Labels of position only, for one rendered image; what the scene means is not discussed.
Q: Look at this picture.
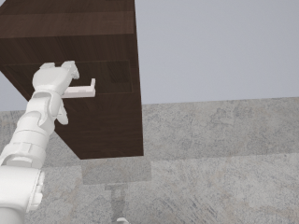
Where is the cabinet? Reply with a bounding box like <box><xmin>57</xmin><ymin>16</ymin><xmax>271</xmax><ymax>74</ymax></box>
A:
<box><xmin>0</xmin><ymin>0</ymin><xmax>144</xmax><ymax>160</ymax></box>

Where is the robot left forearm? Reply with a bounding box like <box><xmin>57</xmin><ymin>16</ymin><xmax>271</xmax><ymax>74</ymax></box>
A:
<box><xmin>0</xmin><ymin>89</ymin><xmax>62</xmax><ymax>169</ymax></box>

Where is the drawer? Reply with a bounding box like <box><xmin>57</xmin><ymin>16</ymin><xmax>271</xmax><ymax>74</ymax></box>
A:
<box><xmin>4</xmin><ymin>59</ymin><xmax>133</xmax><ymax>97</ymax></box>

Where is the left robot shin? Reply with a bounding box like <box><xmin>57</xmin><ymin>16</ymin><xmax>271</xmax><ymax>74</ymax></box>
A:
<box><xmin>117</xmin><ymin>217</ymin><xmax>129</xmax><ymax>223</ymax></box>

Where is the handle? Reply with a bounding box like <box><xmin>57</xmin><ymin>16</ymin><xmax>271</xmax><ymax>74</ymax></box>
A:
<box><xmin>61</xmin><ymin>78</ymin><xmax>95</xmax><ymax>98</ymax></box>

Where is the left robot upper arm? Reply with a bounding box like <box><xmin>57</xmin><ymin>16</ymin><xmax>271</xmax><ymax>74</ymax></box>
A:
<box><xmin>0</xmin><ymin>164</ymin><xmax>46</xmax><ymax>224</ymax></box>

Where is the left robot hand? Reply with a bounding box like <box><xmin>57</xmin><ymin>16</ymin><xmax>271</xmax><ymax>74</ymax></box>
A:
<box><xmin>32</xmin><ymin>61</ymin><xmax>79</xmax><ymax>125</ymax></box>

